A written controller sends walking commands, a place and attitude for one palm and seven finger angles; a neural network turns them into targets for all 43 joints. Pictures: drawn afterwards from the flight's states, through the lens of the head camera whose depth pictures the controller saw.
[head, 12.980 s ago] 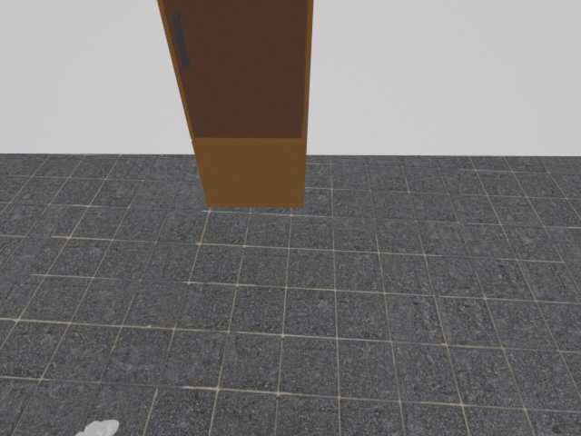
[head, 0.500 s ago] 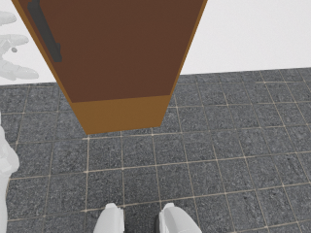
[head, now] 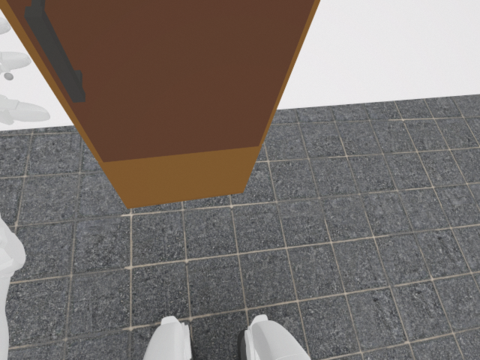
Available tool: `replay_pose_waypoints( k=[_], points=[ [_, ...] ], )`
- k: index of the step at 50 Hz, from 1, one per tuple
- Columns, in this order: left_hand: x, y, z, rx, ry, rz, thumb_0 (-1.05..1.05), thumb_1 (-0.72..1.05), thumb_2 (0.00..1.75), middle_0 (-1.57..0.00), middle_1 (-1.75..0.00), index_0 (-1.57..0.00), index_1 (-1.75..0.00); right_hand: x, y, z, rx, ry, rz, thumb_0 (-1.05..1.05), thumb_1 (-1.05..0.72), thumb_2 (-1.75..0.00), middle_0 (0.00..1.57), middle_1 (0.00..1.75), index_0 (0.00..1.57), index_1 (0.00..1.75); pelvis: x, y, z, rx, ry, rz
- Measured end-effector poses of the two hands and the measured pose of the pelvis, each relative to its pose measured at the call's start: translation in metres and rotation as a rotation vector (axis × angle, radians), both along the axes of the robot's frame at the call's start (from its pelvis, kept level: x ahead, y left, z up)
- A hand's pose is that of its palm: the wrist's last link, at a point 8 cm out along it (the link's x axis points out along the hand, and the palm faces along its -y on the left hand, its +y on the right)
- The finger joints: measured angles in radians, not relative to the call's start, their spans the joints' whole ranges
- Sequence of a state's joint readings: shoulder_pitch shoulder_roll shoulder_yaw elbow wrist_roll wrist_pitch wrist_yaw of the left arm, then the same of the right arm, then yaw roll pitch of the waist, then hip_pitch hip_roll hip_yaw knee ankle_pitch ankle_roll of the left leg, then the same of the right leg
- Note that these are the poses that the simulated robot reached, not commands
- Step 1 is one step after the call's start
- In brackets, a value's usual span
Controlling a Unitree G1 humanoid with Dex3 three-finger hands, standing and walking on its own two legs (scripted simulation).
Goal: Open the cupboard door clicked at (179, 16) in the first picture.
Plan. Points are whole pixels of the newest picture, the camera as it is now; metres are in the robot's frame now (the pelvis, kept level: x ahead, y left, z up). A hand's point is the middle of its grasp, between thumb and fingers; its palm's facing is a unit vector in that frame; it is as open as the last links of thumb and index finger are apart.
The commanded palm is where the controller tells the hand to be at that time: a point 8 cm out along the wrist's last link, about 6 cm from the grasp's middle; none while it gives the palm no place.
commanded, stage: move the hooked fingers beside the handle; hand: left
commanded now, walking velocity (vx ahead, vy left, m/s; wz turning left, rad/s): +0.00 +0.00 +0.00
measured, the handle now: (60, 52) +0.57 +0.22 +0.10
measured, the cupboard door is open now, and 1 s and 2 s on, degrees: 0 0 0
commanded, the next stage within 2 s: slide the fingers in behind the handle in 0.50 s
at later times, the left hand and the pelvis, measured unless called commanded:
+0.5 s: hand (12, 83) +0.51 +0.27 +0.10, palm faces +0.11 -0.99 -0.01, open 14.0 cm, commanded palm +0.50 +0.31 +0.09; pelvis -0.01 +0.00 +0.00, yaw +1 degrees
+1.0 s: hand (28, 79) +0.51 +0.26 +0.10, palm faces +0.10 -0.99 +0.01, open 14.0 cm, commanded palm +0.49 +0.29 +0.09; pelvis -0.01 -0.01 +0.00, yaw +0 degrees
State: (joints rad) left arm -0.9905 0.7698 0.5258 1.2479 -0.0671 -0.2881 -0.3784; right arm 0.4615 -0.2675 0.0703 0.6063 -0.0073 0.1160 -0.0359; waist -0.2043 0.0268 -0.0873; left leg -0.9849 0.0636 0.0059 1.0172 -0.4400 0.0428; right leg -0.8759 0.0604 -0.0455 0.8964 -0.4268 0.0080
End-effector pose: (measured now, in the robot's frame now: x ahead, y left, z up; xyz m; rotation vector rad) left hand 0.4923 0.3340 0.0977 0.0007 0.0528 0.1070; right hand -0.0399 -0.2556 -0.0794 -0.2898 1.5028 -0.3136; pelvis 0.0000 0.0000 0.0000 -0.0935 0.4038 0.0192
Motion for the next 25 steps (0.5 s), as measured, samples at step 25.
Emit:
replay_pose_waypoints(
  k=[25],
  points=[
    [-0.014, -0.009, 0.002, 0.012, -0.021, 0.007, -0.01, -0.5, 0.3, -0.3, -1.2, -0.3, -1.2, 0.033, -0.014, -0.007, -0.023, -0.109, 0.078, 0.0, -0.91, -0.9, 0.2, 0.3, 0.2, 0.3, -0.012, -0.005, -0.004, 0.003, -0.021, 0.023]
  ],
)
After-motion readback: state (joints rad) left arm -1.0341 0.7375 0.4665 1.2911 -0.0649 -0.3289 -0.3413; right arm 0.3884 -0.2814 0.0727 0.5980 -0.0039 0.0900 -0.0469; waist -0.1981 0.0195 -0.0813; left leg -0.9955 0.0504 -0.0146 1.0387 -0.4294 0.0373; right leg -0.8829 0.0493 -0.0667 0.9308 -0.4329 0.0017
